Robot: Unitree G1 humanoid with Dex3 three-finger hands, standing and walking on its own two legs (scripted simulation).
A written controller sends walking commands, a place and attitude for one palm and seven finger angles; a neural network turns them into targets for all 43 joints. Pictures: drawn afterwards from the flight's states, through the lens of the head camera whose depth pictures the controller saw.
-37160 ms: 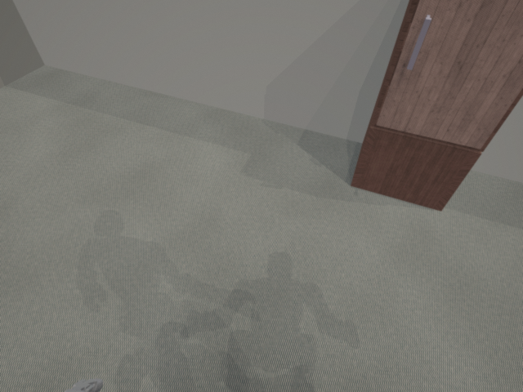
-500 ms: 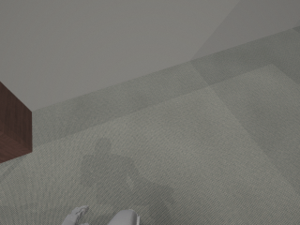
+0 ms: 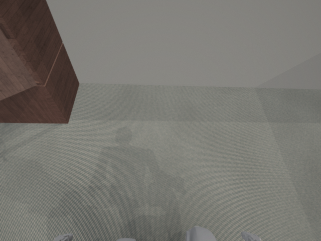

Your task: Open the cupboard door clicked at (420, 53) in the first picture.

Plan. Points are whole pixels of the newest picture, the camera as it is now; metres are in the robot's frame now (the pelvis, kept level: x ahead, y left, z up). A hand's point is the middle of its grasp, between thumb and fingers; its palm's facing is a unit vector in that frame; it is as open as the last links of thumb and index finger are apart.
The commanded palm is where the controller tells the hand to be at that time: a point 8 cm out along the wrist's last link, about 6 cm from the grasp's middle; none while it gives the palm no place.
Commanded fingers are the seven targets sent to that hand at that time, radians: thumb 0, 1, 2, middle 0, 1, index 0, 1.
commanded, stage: turn to face it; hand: left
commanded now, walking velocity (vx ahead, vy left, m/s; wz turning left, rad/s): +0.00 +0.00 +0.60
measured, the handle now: out of the picture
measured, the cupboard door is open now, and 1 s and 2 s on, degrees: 38 38 38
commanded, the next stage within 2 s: take the last steps up to it in 1.18 s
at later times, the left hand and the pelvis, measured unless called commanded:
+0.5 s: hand out of the picture +0.05 +0.14 -0.15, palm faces +0.31 -0.92 -0.25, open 7.3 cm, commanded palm none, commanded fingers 0.00 0.90 0.90 -0.20 -0.30 -0.20 -0.30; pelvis +0.03 -0.06 +0.01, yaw +19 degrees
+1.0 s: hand out of the picture +0.00 +0.20 -0.16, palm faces +0.55 -0.80 -0.24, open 7.4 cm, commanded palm none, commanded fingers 0.00 0.90 0.90 -0.20 -0.30 -0.20 -0.30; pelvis +0.04 -0.02 +0.00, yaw +32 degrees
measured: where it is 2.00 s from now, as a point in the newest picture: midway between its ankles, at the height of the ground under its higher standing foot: outside the picture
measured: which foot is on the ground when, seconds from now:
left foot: down 0.00-0.24, up 0.26-0.66, down 0.68-1.00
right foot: up 0.00-0.22, down 0.24-0.66, up 0.68-1.00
